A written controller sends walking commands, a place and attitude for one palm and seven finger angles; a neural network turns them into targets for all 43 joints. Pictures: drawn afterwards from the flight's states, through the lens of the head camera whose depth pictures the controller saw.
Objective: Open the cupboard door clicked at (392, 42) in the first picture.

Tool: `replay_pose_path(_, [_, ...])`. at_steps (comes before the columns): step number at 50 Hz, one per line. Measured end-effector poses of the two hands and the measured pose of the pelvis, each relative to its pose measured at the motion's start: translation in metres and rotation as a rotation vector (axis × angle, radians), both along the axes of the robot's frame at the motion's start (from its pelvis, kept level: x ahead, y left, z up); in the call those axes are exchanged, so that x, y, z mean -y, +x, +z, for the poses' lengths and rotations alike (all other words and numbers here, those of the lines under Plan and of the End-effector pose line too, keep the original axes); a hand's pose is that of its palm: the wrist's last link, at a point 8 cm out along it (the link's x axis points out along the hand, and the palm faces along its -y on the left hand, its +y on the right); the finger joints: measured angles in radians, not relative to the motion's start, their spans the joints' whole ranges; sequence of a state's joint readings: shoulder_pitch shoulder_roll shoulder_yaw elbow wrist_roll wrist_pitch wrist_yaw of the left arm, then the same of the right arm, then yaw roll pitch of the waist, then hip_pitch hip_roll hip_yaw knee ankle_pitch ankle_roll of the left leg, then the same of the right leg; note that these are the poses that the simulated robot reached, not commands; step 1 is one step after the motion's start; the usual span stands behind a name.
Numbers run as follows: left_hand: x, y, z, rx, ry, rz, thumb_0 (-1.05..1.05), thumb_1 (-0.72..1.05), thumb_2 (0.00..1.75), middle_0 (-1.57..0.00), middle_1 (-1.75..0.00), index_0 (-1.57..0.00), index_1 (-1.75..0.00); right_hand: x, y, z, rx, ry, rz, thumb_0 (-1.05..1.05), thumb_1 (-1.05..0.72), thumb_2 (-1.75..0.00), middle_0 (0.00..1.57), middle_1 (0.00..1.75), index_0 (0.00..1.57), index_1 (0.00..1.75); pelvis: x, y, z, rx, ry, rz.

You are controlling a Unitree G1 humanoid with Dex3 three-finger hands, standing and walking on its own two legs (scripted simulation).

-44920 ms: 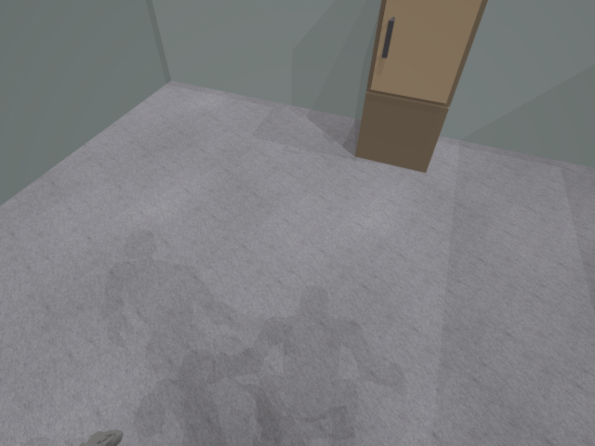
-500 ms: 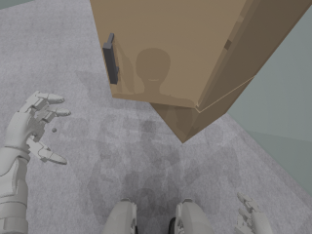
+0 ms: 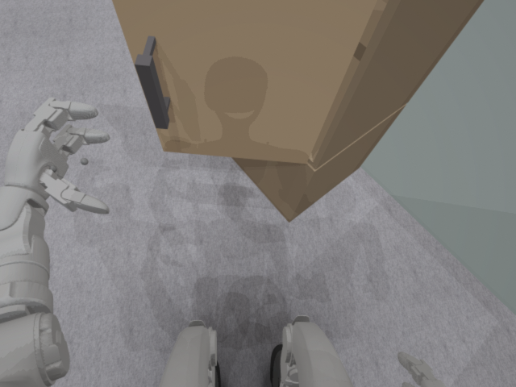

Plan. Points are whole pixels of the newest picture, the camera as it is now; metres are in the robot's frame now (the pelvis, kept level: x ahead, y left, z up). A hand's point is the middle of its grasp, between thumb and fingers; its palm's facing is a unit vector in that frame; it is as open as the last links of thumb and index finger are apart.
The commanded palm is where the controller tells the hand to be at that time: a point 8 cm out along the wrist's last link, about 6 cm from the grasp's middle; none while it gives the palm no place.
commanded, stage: move the hooked fingers beside the handle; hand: left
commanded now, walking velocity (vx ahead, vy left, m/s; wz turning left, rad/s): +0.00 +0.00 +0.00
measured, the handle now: (156, 86) +0.59 +0.18 +0.03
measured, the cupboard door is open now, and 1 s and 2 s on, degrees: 48 48 48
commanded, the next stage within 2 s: slide the fingers in behind the handle in 1.50 s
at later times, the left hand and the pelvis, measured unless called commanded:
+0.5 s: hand (100, 115) +0.51 +0.25 +0.04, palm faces -0.08 -1.00 -0.02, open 14.0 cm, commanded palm +0.51 +0.28 +0.03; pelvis -0.01 +0.01 -0.02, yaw -1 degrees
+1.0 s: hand (104, 104) +0.53 +0.25 +0.04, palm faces -0.05 -1.00 -0.03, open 14.0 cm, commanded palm +0.52 +0.27 +0.03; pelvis +0.00 +0.01 -0.01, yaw -2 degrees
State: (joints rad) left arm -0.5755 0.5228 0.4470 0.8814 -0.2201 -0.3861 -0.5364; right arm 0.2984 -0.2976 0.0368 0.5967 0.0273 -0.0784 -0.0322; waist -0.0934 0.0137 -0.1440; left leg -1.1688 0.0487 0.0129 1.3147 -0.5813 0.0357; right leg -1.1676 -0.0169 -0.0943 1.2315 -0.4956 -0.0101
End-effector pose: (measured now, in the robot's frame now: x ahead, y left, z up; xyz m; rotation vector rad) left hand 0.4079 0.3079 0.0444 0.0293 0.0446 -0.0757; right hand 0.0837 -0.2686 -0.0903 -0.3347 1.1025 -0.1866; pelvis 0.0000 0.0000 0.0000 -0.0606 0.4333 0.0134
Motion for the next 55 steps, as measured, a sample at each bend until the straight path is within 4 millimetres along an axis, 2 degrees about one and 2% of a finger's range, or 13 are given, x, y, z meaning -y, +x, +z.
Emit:
replay_pose_path(16, [0.006,0.058,-0.005,-0.004,-0.011,0.007,-0.01,-0.5,0.3,-0.3,-1.2,-0.3,-1.2,0.002,-0.041,-0.013,-0.137,-0.02,-0.058,0.01,-0.9,-0.9,0.21,0.3,0.2,0.3,-0.001,-0.006,-0.013,-0.049,-0.012,-0.008])
replay_pose_path(24, [0.003,0.082,-0.004,0.016,0.001,0.0,-0.01,-0.5,0.3,-0.3,-1.2,-0.3,-1.2,-0.002,-0.065,-0.015,-0.219,-0.034,-0.082,0.0,-0.9,-0.9,0.21,0.3,0.2,0.3,-0.005,-0.008,-0.019,-0.08,-0.027,-0.009])
replay_pose_path(35, [0.014,0.119,-0.007,0.01,-0.01,-0.004,-0.01,-0.5,0.3,-0.3,-1.2,-0.3,-1.2,-0.012,-0.092,-0.012,-0.31,-0.045,-0.128,0.0,-0.9,-0.9,0.21,0.3,0.21,0.3,-0.012,-0.007,-0.024,-0.12,-0.044,-0.012])
replay_pose_path(39, [0.016,0.122,-0.009,0.002,0.005,-0.006,-0.01,-0.5,0.3,-0.3,-1.2,-0.3,-1.2,-0.018,-0.099,-0.011,-0.337,-0.023,-0.152,0.0,-0.9,-0.9,0.21,0.3,0.2,0.3,-0.014,-0.004,-0.021,-0.123,-0.043,-0.021])
replay_pose_path(44, [0.015,0.114,-0.014,-0.027,0.011,-0.002,-0.01,-0.49,0.31,-0.3,-1.2,-0.3,-1.2,-0.026,-0.1,-0.008,-0.356,0.012,-0.164,0.0,-0.9,-0.9,0.21,0.3,0.2,0.3,-0.014,0.0,-0.014,-0.116,-0.038,-0.027])
replay_pose_path(50, [0.006,0.105,-0.004,0.003,0.003,0.029,-0.01,-0.5,0.3,-0.3,-1.2,-0.3,-1.2,-0.025,-0.087,-0.003,-0.335,0.018,-0.15,0.0,-0.9,-0.9,0.21,0.3,0.21,0.3,-0.012,0.005,-0.008,-0.1,-0.037,-0.021])
replay_pose_path(55, [0.008,0.102,0.003,-0.002,0.012,0.004,-0.01,-0.5,0.3,-0.3,-1.2,-0.3,-1.2,-0.018,-0.071,-0.001,-0.305,0.003,-0.124,0.0,-0.9,-0.9,0.21,0.3,0.21,0.3,-0.011,0.007,-0.004,-0.089,-0.039,-0.009])
